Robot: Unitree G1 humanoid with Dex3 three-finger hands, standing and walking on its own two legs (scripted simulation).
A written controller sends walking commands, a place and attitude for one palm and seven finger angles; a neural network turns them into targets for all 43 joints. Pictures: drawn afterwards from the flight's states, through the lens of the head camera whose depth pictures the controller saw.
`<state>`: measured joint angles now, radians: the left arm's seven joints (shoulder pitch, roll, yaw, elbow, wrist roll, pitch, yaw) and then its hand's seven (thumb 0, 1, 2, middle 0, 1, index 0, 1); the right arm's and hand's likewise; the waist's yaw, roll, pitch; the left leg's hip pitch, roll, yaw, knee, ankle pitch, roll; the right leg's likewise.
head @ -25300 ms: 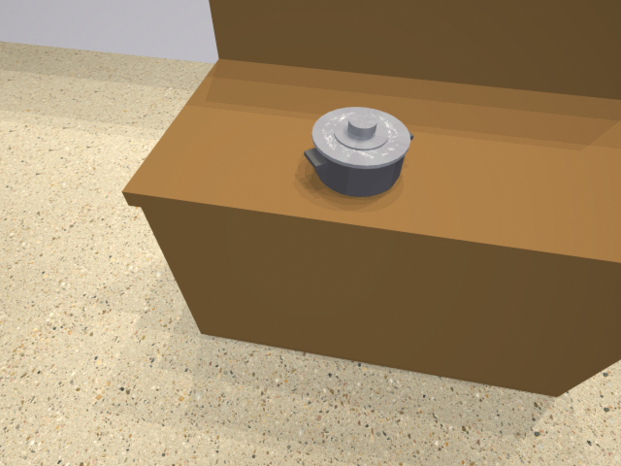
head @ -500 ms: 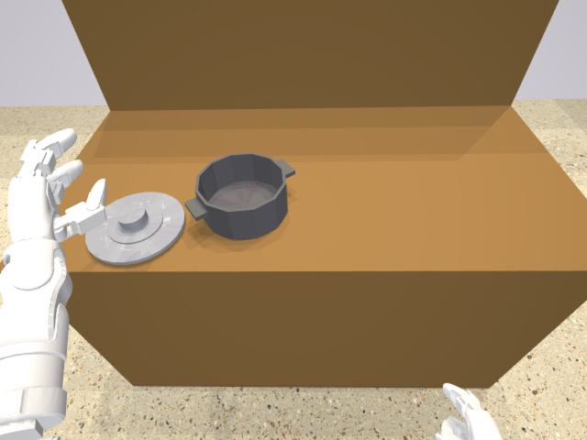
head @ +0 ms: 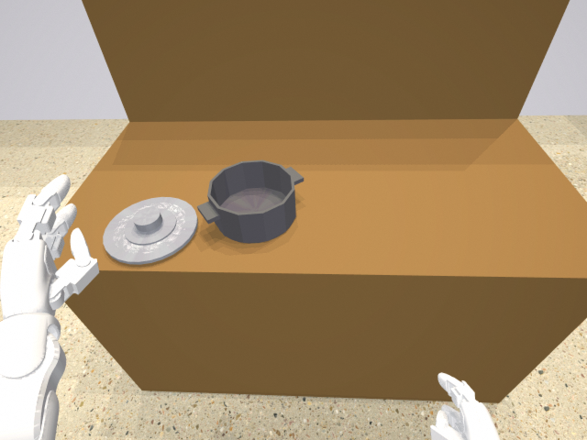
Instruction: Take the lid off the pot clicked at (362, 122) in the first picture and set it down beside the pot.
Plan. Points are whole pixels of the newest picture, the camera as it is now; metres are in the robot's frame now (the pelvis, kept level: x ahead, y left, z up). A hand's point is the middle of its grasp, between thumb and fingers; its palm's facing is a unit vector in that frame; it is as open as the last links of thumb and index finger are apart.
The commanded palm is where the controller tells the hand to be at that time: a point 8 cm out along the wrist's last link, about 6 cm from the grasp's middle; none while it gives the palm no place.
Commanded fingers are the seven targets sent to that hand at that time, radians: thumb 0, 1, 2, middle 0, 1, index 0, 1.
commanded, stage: draw the hand back to the body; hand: left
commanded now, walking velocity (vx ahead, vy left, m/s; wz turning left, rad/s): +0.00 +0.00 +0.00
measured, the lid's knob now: (147, 219) +0.52 +0.37 -0.03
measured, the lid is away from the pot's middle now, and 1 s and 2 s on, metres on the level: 0.22 0.22 0.22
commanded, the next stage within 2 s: step back with the hand held close in 0.50 s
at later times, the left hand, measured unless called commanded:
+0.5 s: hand (57, 335) +0.17 +0.26 +0.15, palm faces +0.40 -0.84 -0.35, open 7.4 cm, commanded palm +0.12 +0.30 +0.17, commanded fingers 0.00 0.90 0.90 -0.20 -0.30 -0.20 -0.30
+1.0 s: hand (39, 351) +0.16 +0.28 +0.14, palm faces +0.25 -0.85 -0.46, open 7.4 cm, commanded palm +0.10 +0.33 +0.17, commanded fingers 0.00 0.90 0.90 -0.20 -0.30 -0.20 -0.30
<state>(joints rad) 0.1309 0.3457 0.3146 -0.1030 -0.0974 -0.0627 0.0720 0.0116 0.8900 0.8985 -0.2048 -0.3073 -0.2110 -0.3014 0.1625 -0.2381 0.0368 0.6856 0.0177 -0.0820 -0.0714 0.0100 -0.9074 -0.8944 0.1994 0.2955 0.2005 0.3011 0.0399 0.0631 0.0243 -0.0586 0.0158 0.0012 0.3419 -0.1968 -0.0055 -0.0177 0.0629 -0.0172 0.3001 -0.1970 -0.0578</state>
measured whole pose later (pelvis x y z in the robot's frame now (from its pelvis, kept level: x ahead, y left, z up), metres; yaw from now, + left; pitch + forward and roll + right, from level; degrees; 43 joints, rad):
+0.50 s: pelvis -0.01 +0.02 +0.00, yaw +1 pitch -6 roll -1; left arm 0.49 0.32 0.27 -0.43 -0.07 -0.08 0.08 0.01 0.89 0.90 -0.21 -0.30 -0.21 -0.30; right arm 0.17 -0.21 0.03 0.67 -0.01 -0.13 -0.07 0.01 -0.91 -0.89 0.20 0.30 0.20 0.30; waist 0.06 0.06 0.02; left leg -0.06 -0.01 -0.01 0.37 -0.21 0.02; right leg 0.00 0.04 -0.03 0.30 -0.20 -0.03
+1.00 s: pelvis -0.03 +0.05 -0.01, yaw +0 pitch +0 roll -1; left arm 0.65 0.42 0.33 -0.59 -0.06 -0.15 0.08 0.01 0.89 0.90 -0.21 -0.30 -0.22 -0.30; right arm 0.20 -0.23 -0.02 0.55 0.02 0.00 -0.07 0.01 -0.91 -0.89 0.20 0.30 0.20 0.30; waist 0.00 -0.01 0.03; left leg -0.26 -0.05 0.02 0.47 -0.21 0.07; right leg -0.23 0.00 0.00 0.44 -0.21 0.02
